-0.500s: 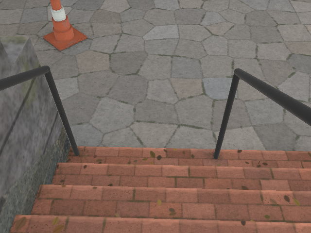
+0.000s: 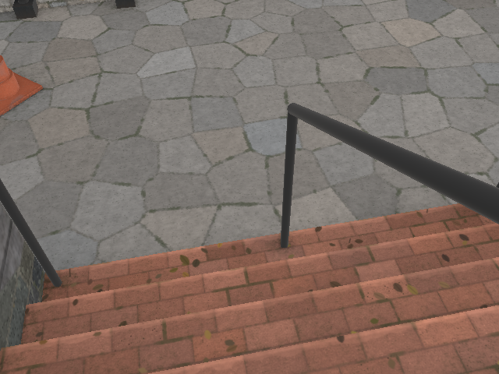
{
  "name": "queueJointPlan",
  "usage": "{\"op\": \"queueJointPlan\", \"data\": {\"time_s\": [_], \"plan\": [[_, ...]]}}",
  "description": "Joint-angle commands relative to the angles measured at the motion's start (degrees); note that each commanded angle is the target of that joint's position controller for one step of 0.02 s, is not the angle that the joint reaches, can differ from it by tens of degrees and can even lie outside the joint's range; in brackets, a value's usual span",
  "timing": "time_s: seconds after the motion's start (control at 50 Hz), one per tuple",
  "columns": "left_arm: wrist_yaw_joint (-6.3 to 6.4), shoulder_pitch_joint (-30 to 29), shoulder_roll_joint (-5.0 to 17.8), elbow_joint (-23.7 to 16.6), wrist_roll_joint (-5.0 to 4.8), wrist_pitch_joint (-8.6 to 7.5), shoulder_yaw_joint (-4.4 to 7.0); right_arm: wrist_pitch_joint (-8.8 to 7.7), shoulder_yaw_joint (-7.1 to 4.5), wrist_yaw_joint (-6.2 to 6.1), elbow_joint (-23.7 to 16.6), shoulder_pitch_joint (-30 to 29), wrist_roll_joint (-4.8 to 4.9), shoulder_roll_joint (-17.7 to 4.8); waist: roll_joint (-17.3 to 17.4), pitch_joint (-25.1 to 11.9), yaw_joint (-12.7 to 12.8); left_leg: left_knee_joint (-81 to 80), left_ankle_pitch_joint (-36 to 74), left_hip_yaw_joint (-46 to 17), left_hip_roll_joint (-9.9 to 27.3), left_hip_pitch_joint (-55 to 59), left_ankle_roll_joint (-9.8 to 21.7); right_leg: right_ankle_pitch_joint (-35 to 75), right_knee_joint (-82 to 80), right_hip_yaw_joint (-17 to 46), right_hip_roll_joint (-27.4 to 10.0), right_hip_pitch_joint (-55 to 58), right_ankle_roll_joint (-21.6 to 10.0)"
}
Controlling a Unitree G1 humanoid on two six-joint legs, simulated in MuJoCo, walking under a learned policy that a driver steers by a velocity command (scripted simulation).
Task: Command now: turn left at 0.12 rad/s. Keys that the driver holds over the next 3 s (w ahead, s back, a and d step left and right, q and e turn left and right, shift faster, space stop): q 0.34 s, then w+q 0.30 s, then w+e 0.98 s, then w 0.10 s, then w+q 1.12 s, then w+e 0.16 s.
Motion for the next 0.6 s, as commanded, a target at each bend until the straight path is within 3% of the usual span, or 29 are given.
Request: {"op": "queueJointPlan", "data": {"time_s": [0.02, 0.04, 0.08, 0.12, 0.14, 0.18, 0.2, 0.24, 0.26, 0.28, 0.3, 0.32, 0.34, 0.36, 0.38, 0.4, 0.42, 0.44, 0.46, 0.48, 0.5, 0.52, 0.54, 0.56, 0.58, 0.6], "plan": [[1.29, 1.33, 9.58, -4.02, 2.56, -0.31, 3.47, -1.34, -2.84, 0.83, -4.01, -6.96, 0.99, -10.52, 0.85, 2.48, 5.20, -12.22, 4.86, -4.54, 1.15, -4.41, 3.95, -10.11, -8.24, 1.86, -5.72, 8.93, 1.39], [2.78, -0.11, 9.77, -4.86, 3.26, -0.55, 3.87, -1.61, -2.83, 0.06, -5.38, -8.62, 1.26, -9.28, 0.70, 1.96, 5.32, -11.59, 7.00, -4.82, 1.20, -4.07, 4.91, -6.75, -7.04, 1.26, -6.13, 8.87, -0.05], [4.77, -2.18, 9.06, -6.92, 2.49, -1.13, 4.33, -1.99, -2.70, -1.38, -6.45, -6.32, 1.74, -7.36, 1.01, 1.05, 4.22, -10.97, 9.51, -5.80, 1.46, -3.53, 7.25, 2.10, -6.04, 0.00, -6.56, 9.92, -2.04], [6.41, -3.51, 8.91, -8.73, 3.16, -1.41, 4.63, -2.50, -3.48, -3.69, -7.60, -2.82, 0.99, -8.75, -1.37, -0.52, 3.12, -8.70, 10.46, -7.18, 1.55, -4.13, 9.67, 8.68, -4.97, 1.21, -8.23, 11.39, -5.19], [7.36, -2.58, 10.52, -9.35, 3.59, -1.40, 5.29, -2.48, -3.58, -4.80, -7.56, -0.66, 0.32, -8.83, -0.70, -0.68, 2.98, -7.56, 10.78, -8.30, 1.54, -5.43, 11.05, 9.79, -4.05, 2.11, -9.13, 11.29, -7.00], [8.81, 0.83, 10.54, -10.14, 4.13, -1.53, 5.71, -2.16, -3.24, -5.96, -8.58, 0.51, -0.21, -8.28, -1.38, -1.90, 4.24, -4.19, 10.11, -9.47, 0.64, -10.28, 13.01, 11.12, -3.80, 5.65, -12.28, 13.70, -10.91], [9.37, 3.71, 10.96, -9.91, 5.06, -1.47, 6.02, -2.20, -2.91, -6.31, -8.67, 1.21, -0.23, -7.21, -3.10, -2.81, 5.32, -1.31, 7.94, -8.70, -0.69, -13.95, 12.48, 12.21, -5.05, 9.86, -15.82, 16.79, -14.11], [10.69, 10.46, 10.78, -8.66, 5.78, -1.61, 6.20, -2.51, -1.67, -6.26, -8.79, 1.82, -0.28, -3.83, -12.28, -5.51, 7.54, 12.47, -0.77, -3.26, -4.39, -21.40, 6.70, 19.13, -11.87, 24.90, -28.63, 23.79, -23.35], [11.80, 12.29, 11.84, -8.22, 6.24, -1.97, 6.67, -2.42, -1.40, -6.23, -9.92, -2.43, -1.23, -4.43, -11.10, -2.47, 9.75, 23.51, -10.68, -4.04, -2.44, -27.96, 4.01, 18.59, -14.19, 28.44, -33.25, 24.40, -24.54], [12.97, 12.17, 10.64, -7.00, 6.06, -2.28, 6.76, -1.92, -1.02, -6.37, -10.51, -4.54, -1.65, -5.05, -5.90, -1.04, 9.61, 28.18, -13.54, -4.12, -0.13, -30.55, 2.86, 16.34, -14.66, 25.05, -33.69, 23.66, -21.51], [13.18, 9.16, 9.48, -6.92, 5.83, -2.61, 6.32, -1.15, -0.83, -6.02, -10.13, -4.45, -2.64, -5.50, -3.84, -0.64, 7.98, 26.48, -9.05, -3.37, 2.25, -27.31, 1.55, 12.58, -14.83, 18.24, -30.68, 19.58, -16.04], [13.14, 4.55, 9.08, -7.49, 4.88, -3.05, 6.28, -0.81, -0.43, -5.46, -9.59, -3.97, -2.93, -4.68, -4.67, -0.08, 6.27, 23.24, -3.93, -0.29, 2.16, -21.84, 0.23, 12.33, -14.82, 11.86, -26.29, 14.15, -12.61], [13.06, -0.54, 10.63, -8.52, 4.43, -3.32, 6.66, -0.51, 0.26, -4.31, -8.98, -2.16, -3.17, -3.29, -4.72, 0.49, 4.32, 20.01, 1.23, 2.25, 1.84, -13.94, -0.61, 11.04, -14.59, 5.58, -22.04, 5.44, -9.64], [12.65, -2.91, 12.85, -9.31, 5.35, -3.52, 7.28, -0.54, 0.23, -3.21, -7.94, 1.06, -3.39, -3.26, -4.72, 0.77, 2.36, 19.50, 4.91, 4.06, 0.85, -3.30, -0.57, -0.48, -15.55, 1.10, -19.80, -4.91, -7.48], [11.79, -4.35, 14.83, -9.55, 6.43, -3.91, 7.82, -0.90, -0.47, -2.30, -6.49, 5.37, -3.23, -4.84, -4.27, 1.84, 0.28, 19.89, 7.36, 5.40, -0.52, 6.67, -0.24, -16.98, -15.90, -1.76, -18.34, -14.68, -6.17], [10.75, -7.61, 16.12, -10.38, 6.74, -4.52, 8.09, -1.64, -1.62, -1.41, -4.88, 10.77, -2.94, -7.22, -3.18, 3.03, -3.08, 16.35, 8.07, 6.41, -1.88, 14.67, -0.24, -29.44, -14.12, -3.83, -17.22, -21.36, -6.06], [9.61, -11.00, 16.90, -10.86, 7.19, -5.07, 8.29, -3.03, -2.99, -1.51, -2.89, 16.24, -3.09, -9.21, -2.10, 3.38, -6.09, 11.71, 5.47, 7.43, -3.23, 21.31, -1.50, -33.45, -7.75, -6.10, -17.07, -24.56, -6.80], [8.82, -13.67, 12.75, -11.73, 7.99, -5.84, 7.02, -4.67, -4.15, -2.18, 0.05, 23.92, -4.34, -10.54, 3.66, 1.91, -9.33, 5.86, 4.36, 3.58, -3.26, 25.72, -0.99, -33.21, 8.79, -8.39, -14.11, -26.30, -6.33], [8.07, -15.99, 5.26, -12.84, 8.30, -6.29, 4.80, -6.15, -5.31, -3.47, 2.65, 34.79, -6.54, -13.51, 7.40, 1.98, -12.05, 0.62, 7.01, -12.73, 0.09, 29.99, 4.08, -24.31, 31.14, -6.26, -7.78, -33.97, -5.12], [8.48, -2.38, -1.19, -11.75, 6.36, -7.06, 3.14, -6.31, -7.20, -3.64, -2.23, 30.60, -4.19, -22.99, 7.72, -0.62, -3.60, -4.94, 35.58, -36.88, 12.08, 33.37, 11.98, -21.56, 39.68, 5.07, -1.57, -40.53, -1.34], [7.78, -0.99, 4.73, -13.64, 2.59, -6.67, 4.04, -5.78, -7.66, -1.20, -5.75, 19.86, -2.93, -22.39, 9.11, 4.30, -1.92, -14.16, 11.51, -50.61, 18.82, 27.06, 17.93, -18.11, 42.78, 9.54, -2.72, -50.75, 0.97], [7.83, -1.26, 8.40, -8.88, 4.25, -5.06, 4.52, -5.03, -5.87, 0.14, -6.45, 11.47, -0.93, -15.14, 4.65, 8.19, -0.43, -16.83, -15.29, -47.83, 16.14, 16.95, 19.73, -9.94, 44.99, 6.98, -8.87, -51.60, 1.70], [8.43, 0.45, 10.25, -6.45, 5.53, -3.22, 4.79, -4.69, -4.38, 0.77, -7.05, 5.69, 0.58, -11.29, 0.25, 9.10, 2.37, -16.66, -23.68, -44.55, 12.67, 6.53, 21.83, -5.28, 46.43, 3.21, -11.12, -45.56, 3.52], [7.77, 4.55, 7.76, -3.50, 7.80, -1.51, 3.33, -4.19, -2.96, 0.23, -5.78, 3.02, -0.86, -6.86, 0.22, 8.12, 5.46, -14.86, -19.98, -40.06, 9.41, -4.51, 21.32, 1.72, 49.30, 2.78, -13.21, -38.39, 4.41], [6.58, 5.84, 5.16, -3.12, 9.42, -0.79, 1.90, -4.34, -2.31, -0.29, -3.95, 3.37, -1.70, -5.00, 0.31, 8.62, 5.88, -13.70, -19.14, -34.27, 5.89, -13.05, 19.38, 6.95, 50.38, 1.05, -14.11, -32.97, 3.86], [5.53, 6.09, 4.83, -2.78, 9.39, -0.47, 1.21, -5.01, -2.20, -1.33, -2.76, 4.06, -1.73, -6.21, 1.57, 7.55, 5.32, -12.90, -17.01, -30.44, 3.31, -16.44, 18.72, 9.68, 51.55, -1.15, -13.67, -29.97, 4.25]]}}
Next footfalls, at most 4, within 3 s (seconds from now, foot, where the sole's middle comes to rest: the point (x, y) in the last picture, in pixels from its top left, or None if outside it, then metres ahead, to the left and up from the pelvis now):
0.44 left None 0.00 0.17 -0.76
1.06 right None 0.31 0.08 -0.93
1.44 left None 0.53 0.31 -1.10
2.00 right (242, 337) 0.85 0.06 -1.27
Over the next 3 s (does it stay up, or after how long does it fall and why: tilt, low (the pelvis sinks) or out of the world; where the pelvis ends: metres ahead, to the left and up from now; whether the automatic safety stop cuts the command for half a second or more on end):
stays up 1.31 0.25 -0.84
